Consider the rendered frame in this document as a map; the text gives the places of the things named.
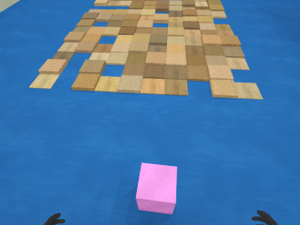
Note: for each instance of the robot left hand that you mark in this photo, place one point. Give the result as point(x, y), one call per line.
point(53, 220)

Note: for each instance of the carton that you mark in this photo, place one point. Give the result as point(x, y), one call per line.
point(156, 191)

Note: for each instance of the robot right hand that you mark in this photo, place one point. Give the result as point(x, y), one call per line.
point(264, 217)

